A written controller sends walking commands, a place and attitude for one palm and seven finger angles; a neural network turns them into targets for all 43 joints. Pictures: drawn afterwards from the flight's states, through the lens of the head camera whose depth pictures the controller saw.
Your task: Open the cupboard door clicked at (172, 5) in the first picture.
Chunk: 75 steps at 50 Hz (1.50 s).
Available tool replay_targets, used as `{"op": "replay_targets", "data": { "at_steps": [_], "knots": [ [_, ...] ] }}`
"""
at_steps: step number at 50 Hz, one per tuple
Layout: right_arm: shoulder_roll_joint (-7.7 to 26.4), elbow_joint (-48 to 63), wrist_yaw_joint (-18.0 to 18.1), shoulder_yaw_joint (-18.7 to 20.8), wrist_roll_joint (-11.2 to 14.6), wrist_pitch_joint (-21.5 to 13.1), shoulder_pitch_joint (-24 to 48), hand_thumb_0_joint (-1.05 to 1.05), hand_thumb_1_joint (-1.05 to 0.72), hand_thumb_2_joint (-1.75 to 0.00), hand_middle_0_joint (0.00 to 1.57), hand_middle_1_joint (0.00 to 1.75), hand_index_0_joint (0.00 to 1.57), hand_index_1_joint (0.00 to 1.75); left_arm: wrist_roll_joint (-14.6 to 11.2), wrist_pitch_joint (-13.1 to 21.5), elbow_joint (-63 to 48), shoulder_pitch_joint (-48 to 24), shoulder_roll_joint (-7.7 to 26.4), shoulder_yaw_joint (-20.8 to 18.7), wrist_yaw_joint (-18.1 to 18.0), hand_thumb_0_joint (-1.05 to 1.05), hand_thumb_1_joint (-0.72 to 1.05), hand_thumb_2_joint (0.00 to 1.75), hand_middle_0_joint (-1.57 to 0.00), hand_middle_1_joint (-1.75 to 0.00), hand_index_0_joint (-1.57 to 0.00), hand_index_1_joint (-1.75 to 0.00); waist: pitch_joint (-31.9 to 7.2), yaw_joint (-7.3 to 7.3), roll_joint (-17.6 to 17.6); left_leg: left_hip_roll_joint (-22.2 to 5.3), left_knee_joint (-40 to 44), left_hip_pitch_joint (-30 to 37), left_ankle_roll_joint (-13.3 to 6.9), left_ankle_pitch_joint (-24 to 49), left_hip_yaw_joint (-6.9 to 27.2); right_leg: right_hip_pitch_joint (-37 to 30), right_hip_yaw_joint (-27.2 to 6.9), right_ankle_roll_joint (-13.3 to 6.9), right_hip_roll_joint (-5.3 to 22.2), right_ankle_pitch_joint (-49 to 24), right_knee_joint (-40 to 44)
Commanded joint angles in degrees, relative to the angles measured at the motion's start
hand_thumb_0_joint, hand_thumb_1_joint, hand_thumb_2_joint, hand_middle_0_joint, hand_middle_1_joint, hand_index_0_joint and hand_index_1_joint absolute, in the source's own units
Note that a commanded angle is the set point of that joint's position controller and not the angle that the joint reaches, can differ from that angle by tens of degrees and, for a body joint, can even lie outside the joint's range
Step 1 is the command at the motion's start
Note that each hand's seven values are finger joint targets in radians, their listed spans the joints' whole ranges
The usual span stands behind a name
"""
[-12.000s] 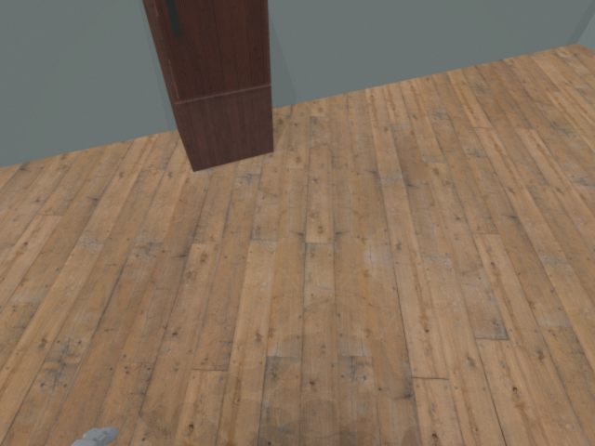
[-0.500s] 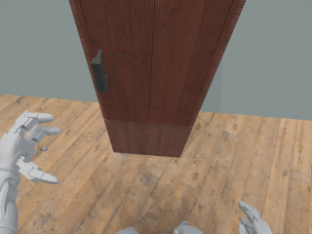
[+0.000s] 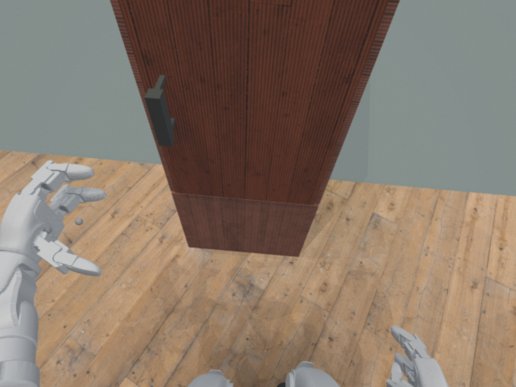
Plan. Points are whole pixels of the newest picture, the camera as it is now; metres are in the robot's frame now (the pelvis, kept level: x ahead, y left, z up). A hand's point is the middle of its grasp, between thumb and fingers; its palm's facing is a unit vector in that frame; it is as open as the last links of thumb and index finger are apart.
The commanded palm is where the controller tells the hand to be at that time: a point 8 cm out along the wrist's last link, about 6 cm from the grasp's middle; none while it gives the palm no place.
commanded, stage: move the hooked fingers beside the handle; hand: left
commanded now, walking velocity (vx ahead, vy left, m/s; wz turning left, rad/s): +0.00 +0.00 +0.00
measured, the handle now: (164, 111) +0.59 +0.22 +0.04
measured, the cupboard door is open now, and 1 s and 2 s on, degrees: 0 0 0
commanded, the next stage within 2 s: none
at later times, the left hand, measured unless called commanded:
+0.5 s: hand (95, 179) +0.40 +0.28 +0.06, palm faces -0.03 -1.00 -0.02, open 14.0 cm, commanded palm +0.38 +0.33 +0.06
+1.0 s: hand (111, 144) +0.48 +0.28 +0.06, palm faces -0.02 -1.00 -0.02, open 14.0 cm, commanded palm +0.47 +0.33 +0.05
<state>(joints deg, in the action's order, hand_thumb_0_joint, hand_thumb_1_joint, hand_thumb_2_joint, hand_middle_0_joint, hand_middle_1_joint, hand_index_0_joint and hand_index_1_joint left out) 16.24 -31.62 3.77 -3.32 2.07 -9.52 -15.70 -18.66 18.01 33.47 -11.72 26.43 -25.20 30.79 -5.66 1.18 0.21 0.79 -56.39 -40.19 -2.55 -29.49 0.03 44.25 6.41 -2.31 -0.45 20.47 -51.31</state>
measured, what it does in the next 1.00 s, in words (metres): stands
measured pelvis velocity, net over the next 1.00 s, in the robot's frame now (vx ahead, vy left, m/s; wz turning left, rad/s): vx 0.00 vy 0.02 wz -0.04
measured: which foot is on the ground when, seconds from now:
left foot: down 0.00-1.00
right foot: down 0.00-1.00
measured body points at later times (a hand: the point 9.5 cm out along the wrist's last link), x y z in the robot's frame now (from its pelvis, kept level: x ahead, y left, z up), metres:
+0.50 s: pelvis +0.00 +0.01 +0.00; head +0.10 +0.03 +0.43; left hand +0.40 +0.33 +0.07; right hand +0.07 -0.27 -0.10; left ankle -0.02 +0.09 -0.68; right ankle +0.05 -0.10 -0.68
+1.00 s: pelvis +0.00 +0.02 -0.01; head +0.14 +0.05 +0.41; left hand +0.48 +0.34 +0.06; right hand +0.02 -0.26 -0.11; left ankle -0.02 +0.09 -0.68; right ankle +0.05 -0.10 -0.68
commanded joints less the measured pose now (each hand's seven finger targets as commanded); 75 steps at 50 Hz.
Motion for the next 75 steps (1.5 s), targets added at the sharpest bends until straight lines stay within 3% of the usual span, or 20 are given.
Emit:
{"op": "replay_targets", "data": {
  "at_steps": [1, 7, 11, 15, 20, 25, 27, 29, 36, 40, 42, 46, 48, 54, 57, 59, 63, 67, 71, 75],
  "knots": [
    [9.1, 6.6, 0.7, 3.9, 0.0, -1.8, -2.9, 0.00, -0.90, -0.90, 0.20, 0.30, 0.20, 0.30, -1.5, 3.4, -7.2, -16.0, 18.3, -6.3, 0.4, 0.00, -0.50, 0.30, -0.30, -1.20, -0.30, -1.20, -17.5, 0.20, 4.8, -0.5, 9.2, 0.7, 2.0, 20.8, 1.9, -17.9, -6.1, 0.2, -0.2, -11.9, 4.5],
    [9.8, 6.5, 0.3, 4.2, 0.0, -0.1, -4.5, 0.00, -0.90, -0.90, 0.20, 0.30, 0.20, 0.30, -0.9, 3.8, -0.7, -19.4, 21.4, -8.4, 1.0, 0.00, -0.50, 0.30, -0.30, -1.20, -0.30, -1.20, -18.2, 0.64, 2.8, -0.6, 8.3, -2.8, 1.5, 19.8, 1.1, -18.3, -7.1, 0.5, -0.3, -12.2, 4.3],
    [10.0, 5.9, 0.1, 4.4, 0.0, 0.8, -5.6, 0.00, -0.90, -0.90, 0.20, 0.30, 0.20, 0.30, -0.2, 5.3, 0.2, -24.8, 23.5, -8.5, 2.0, 0.00, -0.50, 0.30, -0.30, -1.20, -0.30, -1.20, -19.9, 1.03, 6.6, -0.8, 8.0, -1.4, 1.5, 20.4, 1.0, -17.0, -7.2, 0.2, -0.6, -12.4, 3.8],
    [10.5, 5.2, 0.2, 4.6, -0.2, 1.8, -7.0, 0.00, -0.90, -0.90, 0.20, 0.30, 0.20, 0.30, -0.1, 5.9, 2.8, -27.6, 24.2, -8.6, 2.3, 0.00, -0.50, 0.30, -0.30, -1.20, -0.30, -1.20, -21.2, 1.85, 4.9, -1.1, 7.7, -0.6, 1.5, 23.1, 1.9, -15.8, -6.2, 0.3, -1.0, -14.0, 2.9],
    [10.5, 4.8, 0.0, 4.8, -0.2, 3.0, -8.1, 0.00, -0.90, -0.90, 0.20, 0.30, 0.20, 0.30, 0.7, 6.0, 4.3, -31.3, 23.5, -7.1, 2.0, 0.00, -0.50, 0.30, -0.30, -1.20, -0.30, -1.20, -21.7, 2.15, 8.1, -1.2, 8.0, 1.6, 2.1, 25.5, 2.2, -13.1, -5.7, 0.2, -1.1, -13.9, 2.8],
    [10.8, 4.1, -0.2, 4.9, -0.4, 4.7, -9.5, 0.00, -0.90, -0.90, 0.20, 0.30, 0.20, 0.30, 2.0, 6.3, 8.1, -34.6, 24.7, -7.7, 0.5, 0.00, -0.50, 0.30, -0.30, -1.20, -0.30, -1.20, -21.6, 2.79, 5.3, -1.6, 7.8, 1.5, 2.2, 26.0, 2.6, -12.0, -5.2, 0.3, -1.4, -13.7, 2.6],
    [10.7, 3.9, -0.4, 4.8, -0.5, 5.4, -9.8, 0.00, -0.90, -0.90, 0.20, 0.30, 0.20, 0.30, 2.8, 6.5, 9.9, -36.1, 24.6, -7.1, 0.2, 0.00, -0.50, 0.30, -0.30, -1.20, -0.30, -1.20, -21.9, 2.78, 7.2, -1.5, 8.0, 1.8, 2.4, 25.3, 2.6, -11.3, -5.3, 0.4, -1.3, -12.8, 2.7],
    [10.9, 3.5, -0.4, 4.7, -0.5, 6.1, -10.1, 0.00, -0.90, -0.90, 0.20, 0.30, 0.20, 0.30, 3.8, 6.9, 11.7, -39.2, 25.6, -6.9, -0.3, 0.00, -0.50, 0.30, -0.30, -1.20, -0.30, -1.20, -20.5, 3.64, 5.8, -1.7, 7.9, 0.8, 2.2, 23.9, 2.8, -10.3, -5.1, 0.5, -1.3, -12.1, 2.7],
    [11.3, 2.6, -0.4, 4.6, -1.0, 8.3, -11.9, 0.00, -0.90, -0.90, 0.20, 0.30, 0.20, 0.30, 5.7, 8.6, 16.1, -45.9, 28.1, -6.9, -0.4, 0.00, -0.50, 0.30, -0.30, -1.20, -0.30, -1.20, -24.1, 4.37, 8.9, -2.1, 6.6, 3.9, 3.0, 28.4, 3.6, -7.7, -4.9, 0.4, -1.7, -12.5, 1.6],
    [11.6, 2.1, -0.4, 4.3, -1.2, 9.4, -12.4, 0.00, -0.90, -0.90, 0.20, 0.30, 0.20, 0.30, 6.4, 8.2, 20.2, -49.9, 27.6, -5.4, -0.5, 0.00, -0.50, 0.30, -0.30, -1.20, -0.30, -1.20, -21.2, 6.16, 8.2, -2.3, 6.0, 2.4, 2.7, 26.2, 4.2, -4.3, -4.5, 0.4, -1.8, -10.7, 1.6],
    [12.2, 1.7, -0.2, 4.3, -1.4, 10.0, -13.2, 0.00, -0.90, -0.90, 0.20, 0.30, 0.20, 0.30, 7.2, 8.0, 21.6, -51.9, 30.9, -7.1, -0.9, 0.00, -0.50, 0.30, -0.30, -1.20, -0.30, -1.20, -23.1, 6.29, 7.3, -2.2, 5.4, 1.3, 2.6, 25.9, 4.4, -5.1, -4.6, 0.6, -1.7, -11.1, 1.1],
    [12.3, 1.1, -0.5, 4.2, -1.8, 10.9, -14.6, 0.00, -0.90, -0.90, 0.20, 0.30, 0.20, 0.30, 8.2, 8.5, 20.4, -54.6, 33.1, -7.6, -1.1, 0.00, -0.50, 0.30, -0.30, -1.20, -0.30, -1.20, -27.5, 6.28, 12.4, -2.6, 4.3, 5.6, 3.6, 32.6, 5.0, -3.9, -4.5, 0.6, -1.8, -13.0, 0.4],
    [12.3, 0.9, -0.7, 4.3, -2.0, 11.4, -15.2, 0.00, -0.90, -0.90, 0.20, 0.30, 0.20, 0.30, 8.2, 8.2, 21.3, -54.4, 32.7, -7.5, -1.2, 0.00, -0.50, 0.30, -0.30, -1.20, -0.30, -1.20, -27.9, 6.82, 11.3, -2.8, 3.5, 5.7, 3.4, 34.9, 5.0, -3.7, -4.4, 0.8, -1.9, -14.6, 0.3],
    [12.6, 0.8, -0.9, 4.0, -2.1, 12.9, -16.2, 0.00, -0.90, -0.90, 0.20, 0.30, 0.20, 0.30, 9.0, 6.6, 24.4, -56.6, 35.1, -8.2, -1.5, 0.00, -0.50, 0.30, -0.30, -1.20, -0.30, -1.20, -25.9, 8.17, 9.8, -2.7, 3.2, 1.8, 2.5, 32.2, 4.5, -4.5, -4.5, 1.0, -2.1, -15.3, 0.8],
    [12.8, 0.8, -0.8, 3.9, -2.4, 13.3, -16.8, 0.00, -0.90, -0.90, 0.20, 0.30, 0.20, 0.30, 10.1, 6.8, 24.2, -59.0, 37.7, -8.9, -1.6, 0.00, -0.50, 0.30, -0.30, -1.20, -0.30, -1.20, -26.9, 8.33, 13.0, -2.8, 2.9, 2.7, 2.9, 33.3, 4.8, -3.6, -4.6, 0.8, -2.2, -15.4, 0.4],
    [13.1, 0.8, -0.9, 3.7, -2.6, 13.5, -17.3, 0.00, -0.90, -0.90, 0.20, 0.30, 0.20, 0.30, 10.5, 6.7, 25.5, -60.0, 38.8, -9.2, -1.9, 0.00, -0.50, 0.30, -0.30, -1.20, -0.30, -1.20, -26.6, 9.01, 11.2, -2.9, 2.5, 1.5, 2.7, 32.3, 5.1, -3.6, -4.3, 0.8, -2.4, -14.9, 0.3],
    [13.2, 0.6, -0.9, 3.4, -2.6, 14.0, -18.2, 0.00, -0.90, -0.90, 0.20, 0.30, 0.20, 0.30, 11.2, 6.4, 26.3, -61.8, 39.5, -8.6, -1.3, 0.00, -0.50, 0.30, -0.30, -1.20, -0.30, -1.20, -27.3, 9.54, 14.3, -3.1, 2.0, 2.6, 2.9, 34.0, 5.3, -2.1, -4.3, 0.8, -2.4, -15.2, 0.1],
    [13.5, 0.3, -0.8, 2.9, -2.6, 14.8, -19.0, 0.00, -0.90, -0.90, 0.20, 0.30, 0.20, 0.30, 11.9, 5.3, 28.7, -66.0, 39.5, -7.1, -1.3, 0.00, -0.50, 0.30, -0.30, -1.20, -0.30, -1.20, -26.3, 11.47, 13.9, -3.4, 1.3, 2.2, 2.8, 33.1, 6.0, 1.0, -3.8, 1.0, -2.6, -13.8, -0.1],
    [13.7, 1.0, -1.4, 3.5, -3.1, 15.0, -20.2, 0.00, -0.90, -0.90, 0.20, 0.30, 0.20, 0.30, 11.7, 5.6, 25.4, -61.5, 41.0, -9.5, -1.1, 0.00, -0.50, 0.30, -0.30, -1.20, -0.30, -1.20, -32.4, 9.24, 16.6, -3.9, 0.9, 7.3, 4.0, 42.0, 6.8, -0.3, -3.4, 0.7, -2.7, -17.0, -0.8],
    [13.3, 1.5, -1.9, 3.7, -2.9, 15.5, -19.9, 0.00, -0.90, -0.90, 0.20, 0.30, 0.20, 0.30, 11.0, 4.8, 26.1, -58.8, 38.7, -9.0, -1.2, 0.00, -0.50, 0.30, -0.30, -1.20, -0.30, -1.20, -29.4, 9.60, 13.6, -3.8, 1.0, 4.7, 3.0, 40.3, 6.1, -1.0, -3.5, 0.7, -3.0, -17.8, -0.3]
  ]
}}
